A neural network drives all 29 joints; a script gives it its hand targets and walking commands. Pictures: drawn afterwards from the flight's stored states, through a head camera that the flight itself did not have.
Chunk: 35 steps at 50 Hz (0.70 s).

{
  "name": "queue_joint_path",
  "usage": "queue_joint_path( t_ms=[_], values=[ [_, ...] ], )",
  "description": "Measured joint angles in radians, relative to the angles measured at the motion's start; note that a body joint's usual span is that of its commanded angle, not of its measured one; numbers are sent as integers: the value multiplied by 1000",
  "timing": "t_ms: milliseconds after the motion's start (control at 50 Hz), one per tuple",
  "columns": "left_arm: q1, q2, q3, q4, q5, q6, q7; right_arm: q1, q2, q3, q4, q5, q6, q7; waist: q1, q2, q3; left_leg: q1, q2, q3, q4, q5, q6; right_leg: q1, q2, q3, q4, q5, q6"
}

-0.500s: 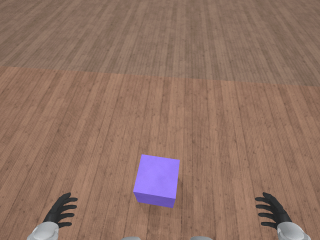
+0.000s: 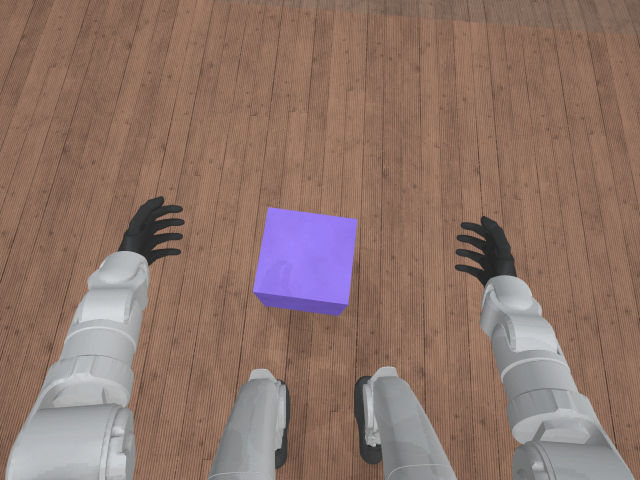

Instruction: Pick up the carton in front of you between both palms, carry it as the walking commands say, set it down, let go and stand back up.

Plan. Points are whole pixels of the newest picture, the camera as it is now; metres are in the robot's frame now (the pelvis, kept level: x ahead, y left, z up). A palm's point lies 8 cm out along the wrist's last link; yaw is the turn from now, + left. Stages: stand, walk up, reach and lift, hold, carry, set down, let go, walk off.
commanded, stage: reach and lift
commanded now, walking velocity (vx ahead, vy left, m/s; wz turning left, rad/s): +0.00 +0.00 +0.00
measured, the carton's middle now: (306, 266) +0.47 +0.02 -0.56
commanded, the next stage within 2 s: none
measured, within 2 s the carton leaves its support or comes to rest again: neither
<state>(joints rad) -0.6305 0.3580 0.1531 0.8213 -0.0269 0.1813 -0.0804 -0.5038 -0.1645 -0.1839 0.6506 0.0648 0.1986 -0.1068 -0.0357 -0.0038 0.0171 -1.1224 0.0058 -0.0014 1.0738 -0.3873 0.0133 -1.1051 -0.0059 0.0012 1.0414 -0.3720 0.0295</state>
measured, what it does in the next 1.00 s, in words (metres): lowers itself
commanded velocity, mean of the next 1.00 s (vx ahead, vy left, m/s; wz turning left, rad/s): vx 0.00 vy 0.00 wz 0.00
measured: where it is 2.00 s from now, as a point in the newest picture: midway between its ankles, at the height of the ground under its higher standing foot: (324, 437)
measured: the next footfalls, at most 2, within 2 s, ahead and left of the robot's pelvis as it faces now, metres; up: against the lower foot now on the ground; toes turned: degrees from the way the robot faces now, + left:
none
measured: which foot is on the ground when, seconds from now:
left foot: down 0.00-1.00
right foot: down 0.00-1.00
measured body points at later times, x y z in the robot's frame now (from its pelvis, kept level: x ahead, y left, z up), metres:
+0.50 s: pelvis -0.02 +0.01 -0.05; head +0.30 +0.03 +0.27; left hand +0.53 +0.21 -0.17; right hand +0.47 -0.17 -0.17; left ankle +0.06 +0.11 -0.65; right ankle +0.06 -0.14 -0.65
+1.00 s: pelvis -0.06 -0.01 -0.25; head +0.30 +0.02 +0.02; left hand +0.51 +0.21 -0.41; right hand +0.46 -0.18 -0.41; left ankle +0.05 +0.11 -0.65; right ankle +0.06 -0.14 -0.65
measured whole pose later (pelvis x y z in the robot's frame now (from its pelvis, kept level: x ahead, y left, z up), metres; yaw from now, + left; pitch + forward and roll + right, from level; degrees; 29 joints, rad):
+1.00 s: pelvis -0.06 -0.01 -0.25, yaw -2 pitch +44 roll -4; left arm -1.40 0.50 0.06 1.11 -0.15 0.10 -0.01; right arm -1.20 -0.16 -0.23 0.84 0.18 0.12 -0.22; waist -0.04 -0.03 0.16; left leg -2.22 -0.01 -0.06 1.96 -0.52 0.00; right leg -2.18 0.04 -0.01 1.92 -0.52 0.05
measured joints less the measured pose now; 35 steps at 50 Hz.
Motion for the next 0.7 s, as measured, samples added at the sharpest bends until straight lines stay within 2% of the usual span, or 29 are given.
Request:
queue_joint_path(
  t_ms=[180,320,400,520,620,700],
  values=[
    [-428,56,20,183,4,30,-16,-381,23,-89,94,-2,47,-48,-22,0,36,-239,-10,1,52,65,12,-233,-9,2,48,64,11],
    [-673,70,63,282,67,24,-30,-583,68,-189,130,-68,42,-59,-39,0,41,-382,-17,-7,82,80,17,-368,-15,-5,75,75,15],
    [-703,56,93,276,110,3,-24,-594,94,-230,106,-105,11,-50,-39,-2,30,-429,-19,-11,78,79,16,-412,-17,-9,67,73,15],
    [-655,12,133,264,142,-48,-7,-540,118,-271,113,-139,-61,-25,-27,0,-43,-530,-18,-18,121,46,15,-510,-15,-15,108,40,13],
    [-604,-20,149,267,144,-84,15,-505,117,-269,146,-140,-109,-16,-16,10,-111,-677,-18,-28,256,-15,9,-656,3,-1,245,-25,20],
    [-584,-15,131,258,109,-107,35,-504,99,-221,153,-96,-129,-27,-4,6,-113,-803,-16,-34,401,-65,2,-782,18,6,391,-78,21]
  ],
)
